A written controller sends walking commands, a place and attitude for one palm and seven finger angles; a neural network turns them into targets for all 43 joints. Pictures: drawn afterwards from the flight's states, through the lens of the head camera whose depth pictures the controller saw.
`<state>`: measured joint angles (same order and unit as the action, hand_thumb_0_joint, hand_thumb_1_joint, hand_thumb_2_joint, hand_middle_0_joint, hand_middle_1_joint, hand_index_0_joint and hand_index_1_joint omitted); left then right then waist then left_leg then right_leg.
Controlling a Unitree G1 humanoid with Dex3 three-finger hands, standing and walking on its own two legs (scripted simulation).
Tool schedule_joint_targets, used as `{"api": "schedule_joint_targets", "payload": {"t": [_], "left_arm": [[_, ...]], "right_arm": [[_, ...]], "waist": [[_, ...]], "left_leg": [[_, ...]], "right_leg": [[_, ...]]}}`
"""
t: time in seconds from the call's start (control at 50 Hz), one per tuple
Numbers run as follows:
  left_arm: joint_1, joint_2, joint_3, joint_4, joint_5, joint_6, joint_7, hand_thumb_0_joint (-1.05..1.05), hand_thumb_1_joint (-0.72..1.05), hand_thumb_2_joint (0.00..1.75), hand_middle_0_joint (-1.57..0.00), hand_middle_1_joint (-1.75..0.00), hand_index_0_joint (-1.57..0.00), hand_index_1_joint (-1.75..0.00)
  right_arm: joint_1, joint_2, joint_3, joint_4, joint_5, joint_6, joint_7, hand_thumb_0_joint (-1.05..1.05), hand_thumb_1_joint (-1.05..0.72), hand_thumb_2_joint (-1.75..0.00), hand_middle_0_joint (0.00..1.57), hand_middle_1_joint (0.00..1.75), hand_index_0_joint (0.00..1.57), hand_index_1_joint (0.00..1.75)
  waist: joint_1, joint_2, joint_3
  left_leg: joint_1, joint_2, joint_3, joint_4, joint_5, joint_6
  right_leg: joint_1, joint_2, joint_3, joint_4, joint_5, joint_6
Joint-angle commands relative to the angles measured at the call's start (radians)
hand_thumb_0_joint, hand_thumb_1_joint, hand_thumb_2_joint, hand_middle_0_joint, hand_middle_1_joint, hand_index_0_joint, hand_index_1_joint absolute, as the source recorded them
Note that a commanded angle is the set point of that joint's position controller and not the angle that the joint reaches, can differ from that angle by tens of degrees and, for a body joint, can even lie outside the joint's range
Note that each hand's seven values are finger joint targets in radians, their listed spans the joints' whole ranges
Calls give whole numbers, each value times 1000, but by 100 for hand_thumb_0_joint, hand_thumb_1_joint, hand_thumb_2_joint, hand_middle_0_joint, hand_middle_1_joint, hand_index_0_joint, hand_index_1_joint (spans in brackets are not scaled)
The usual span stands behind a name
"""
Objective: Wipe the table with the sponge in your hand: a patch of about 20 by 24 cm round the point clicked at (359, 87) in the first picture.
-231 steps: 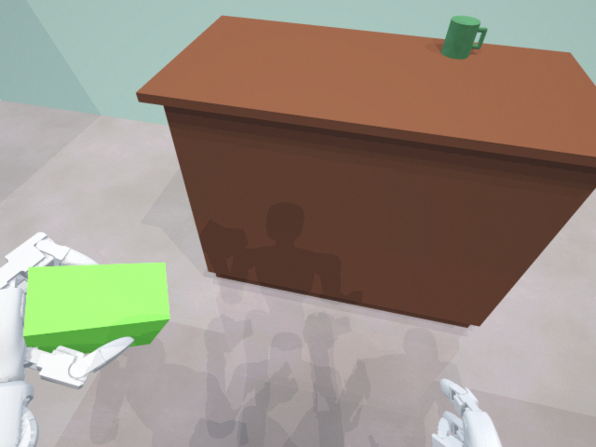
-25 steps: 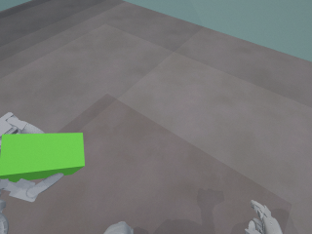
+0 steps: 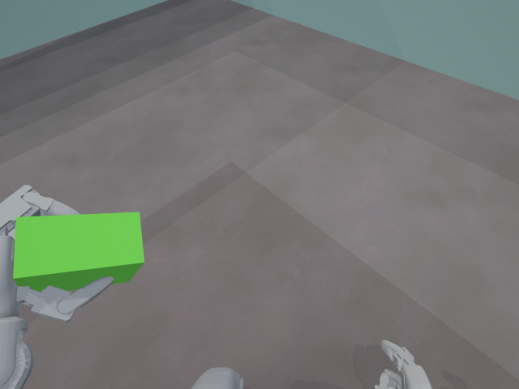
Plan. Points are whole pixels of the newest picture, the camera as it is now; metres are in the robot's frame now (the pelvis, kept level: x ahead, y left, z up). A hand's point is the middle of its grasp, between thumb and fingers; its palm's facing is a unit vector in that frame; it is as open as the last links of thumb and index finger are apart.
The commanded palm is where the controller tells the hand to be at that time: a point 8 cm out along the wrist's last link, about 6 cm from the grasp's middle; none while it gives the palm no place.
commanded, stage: walk to a spot facing it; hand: left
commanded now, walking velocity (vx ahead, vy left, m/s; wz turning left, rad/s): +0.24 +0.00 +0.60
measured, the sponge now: (99, 253) +0.23 +0.21 +0.16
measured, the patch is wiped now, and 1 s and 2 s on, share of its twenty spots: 0.00 0.00 0.00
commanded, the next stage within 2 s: turn to face it in 0.18 s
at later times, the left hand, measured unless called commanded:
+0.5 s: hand (48, 191) +0.29 +0.28 +0.21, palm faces +0.49 -0.76 -0.43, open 10.1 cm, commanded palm +0.23 +0.31 +0.19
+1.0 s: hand (161, 156) +0.36 +0.16 +0.19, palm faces +0.24 -0.82 -0.52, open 10.1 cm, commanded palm +0.31 +0.21 +0.19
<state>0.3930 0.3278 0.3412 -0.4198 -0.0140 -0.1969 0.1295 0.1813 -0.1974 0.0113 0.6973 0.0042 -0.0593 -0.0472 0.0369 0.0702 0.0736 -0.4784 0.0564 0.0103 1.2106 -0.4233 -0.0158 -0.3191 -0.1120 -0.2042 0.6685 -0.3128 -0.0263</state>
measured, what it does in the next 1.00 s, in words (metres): walks ahead: left foot, then right foot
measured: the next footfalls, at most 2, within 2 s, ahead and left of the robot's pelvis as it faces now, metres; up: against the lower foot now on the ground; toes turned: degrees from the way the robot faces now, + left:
left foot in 0.28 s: +0.15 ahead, +0.14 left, +0.00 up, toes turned +16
right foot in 0.68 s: +0.22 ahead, -0.10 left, +0.00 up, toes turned -5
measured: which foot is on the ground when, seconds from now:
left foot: up 0.00-0.26, down 0.28-0.68, up 0.70-1.00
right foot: down 0.00-0.28, up 0.30-0.66, down 0.68-1.00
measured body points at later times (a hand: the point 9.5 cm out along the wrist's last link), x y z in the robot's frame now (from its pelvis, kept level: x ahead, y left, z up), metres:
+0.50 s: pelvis +0.10 +0.02 +0.01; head +0.14 +0.04 +0.46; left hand +0.25 +0.32 +0.23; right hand +0.31 -0.15 -0.07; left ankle +0.11 +0.13 -0.72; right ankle +0.13 -0.11 -0.66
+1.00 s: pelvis +0.11 -0.04 +0.01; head +0.16 -0.06 +0.46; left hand +0.34 +0.20 +0.22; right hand +0.25 -0.34 -0.07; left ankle +0.10 +0.12 -0.67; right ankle +0.18 -0.09 -0.72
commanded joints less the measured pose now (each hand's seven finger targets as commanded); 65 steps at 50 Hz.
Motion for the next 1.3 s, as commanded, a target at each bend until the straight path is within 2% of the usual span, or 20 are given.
{"api": "schedule_joint_targets", "payload": {"t": [0.0,0.14,0.22,0.24,0.26,0.28,0.34,0.42,0.58,0.62,0.64,0.66,0.68,0.76,0.88,1.1,1.14,1.18,1.2,1.28], "left_arm": [[-63,238,138,-291,-7,-75,25,0,10,130,-120,-160,-120,-160],[105,240,206,-408,-26,-67,76,0,10,130,-120,-160,-120,-160],[82,221,188,-425,-32,-62,88,0,10,130,-120,-160,-120,-160],[63,217,184,-438,-33,-78,88,0,10,130,-120,-160,-120,-160],[84,194,158,-453,-38,-100,82,0,10,130,-120,-160,-120,-160],[12,256,186,-455,-14,-125,77,0,10,130,-120,-160,-120,-160],[25,271,202,-474,-10,-117,54,0,10,130,-120,-160,-120,-160],[72,202,143,-478,-23,-102,38,0,10,130,-120,-160,-120,-160],[-72,176,101,-244,-18,-40,12,0,10,130,-120,-160,-120,-160],[-117,183,90,-222,-11,-29,8,0,10,130,-120,-160,-120,-160],[-151,200,86,-239,-2,-32,8,0,10,130,-120,-160,-120,-160],[-128,233,109,-230,2,-30,15,0,10,130,-120,-160,-120,-160],[-103,233,133,-238,-24,-19,23,0,10,130,-120,-160,-120,-160],[27,272,206,-393,-40,-58,40,0,10,130,-120,-160,-120,-160],[162,263,245,-336,-60,-69,45,0,10,130,-120,-160,-120,-160],[41,237,149,-349,-32,-45,37,0,10,130,-120,-160,-120,-160],[5,240,144,-378,-29,-56,27,0,10,130,-120,-160,-120,-160],[-10,253,171,-406,-21,-75,14,0,10,130,-120,-160,-120,-160],[-38,270,183,-424,0,-73,19,0,10,130,-120,-160,-120,-160],[-34,173,95,-331,-3,-51,10,0,10,130,-120,-160,-120,-160]], "right_arm": [[-130,-98,-46,-199,-3,-51,-15,0,-90,-90,20,30,20,30],[-67,-82,-71,-286,-13,-38,-10,0,-90,-90,20,30,20,30],[-7,-93,-92,-294,-10,-28,-18,0,-90,-90,20,30,20,30],[1,-110,-98,-298,-4,-30,-23,0,-90,-90,20,30,20,30],[-22,-135,-102,-302,-1,-42,-20,0,-90,-90,20,30,20,30],[-14,-133,-90,-289,3,-57,-2,0,-90,-90,20,30,20,30],[-36,-130,-99,-249,19,-55,6,0,-90,-90,20,30,20,30],[-32,-109,-67,-238,2,-82,13,0,-90,-90,20,30,20,30],[-53,-103,-47,-243,-3,-88,-2,0,-90,-90,20,30,20,30],[-58,-100,-42,-244,2,-84,5,0,-90,-90,20,30,20,30],[-54,-83,-42,-251,8,-80,9,0,-90,-90,20,30,20,30],[-81,-56,-29,-277,6,-80,8,0,-90,-90,20,30,20,30],[-77,-80,-45,-277,10,-78,11,0,-90,-90,20,30,20,30],[-123,-66,-25,-252,-1,-26,20,0,-90,-90,20,30,20,30],[-116,-96,-54,-273,-5,9,18,0,-90,-90,20,30,20,30],[-63,-137,-58,-304,2,59,33,0,-90,-90,20,30,20,30],[-41,-144,-63,-308,-4,56,33,0,-90,-90,20,30,20,30],[-80,-154,-68,-325,-12,41,25,0,-90,-90,20,30,20,30],[-82,-112,-59,-326,-7,29,20,0,-90,-90,20,30,20,30],[-41,-128,-67,-295,9,5,36,0,-90,-90,20,30,20,30]], "waist": [[-22,-208,-76],[11,-242,-165],[-57,-154,-247],[-79,22,-284],[-58,326,-272],[-53,248,-273],[-48,146,-238],[-40,192,-225],[-26,134,-148],[-15,35,-150],[-20,-128,-163],[-14,-314,-166],[-8,-397,-195],[-16,-113,-268],[-7,-123,-266],[-3,-156,-245],[-17,-89,-229],[1,217,-165],[4,242,-149],[-14,154,-45]], "left_leg": [[-198,46,3,71,62,-21],[-18,21,177,-469,49,-11],[288,-67,240,-716,184,1],[462,12,90,-762,247,58],[580,311,-355,-808,709,211],[549,404,-504,-828,793,285],[481,324,-265,-806,656,248],[375,244,-15,-838,718,149],[325,315,115,-761,529,66],[254,277,139,-585,409,35],[201,186,184,-384,273,-1],[-23,36,157,-177,-158,-41],[-38,7,36,-34,-212,-60],[-77,28,-31,29,-39,-80],[-10,-5,5,-231,-5,-75],[248,-37,30,-666,-35,-23],[391,25,13,-831,1,11],[411,337,-229,-979,47,133],[268,429,-245,-1000,111,177],[289,345,41,-863,515,110]], "right_leg": [[183,-287,255,-404,115,-85],[288,-285,90,-279,455,-91],[189,-224,-12,61,499,-14],[28,-160,-34,306,366,38],[-244,10,4,559,-261,101],[-312,24,138,664,-368,66],[-394,-8,192,669,-204,67],[-211,36,115,331,-42,69],[-7,92,60,-48,34,80],[123,86,76,-168,168,69],[159,-9,214,-233,397,23],[255,-184,534,-253,766,-85],[197,-247,666,-329,715,-93],[254,-166,498,-253,538,-127],[202,-120,525,-327,377,-117],[45,-57,626,-404,47,-83],[-81,10,586,-342,-59,-29],[-279,181,361,81,-139,42],[-233,160,264,375,-164,63],[-253,83,162,353,-133,90]]}}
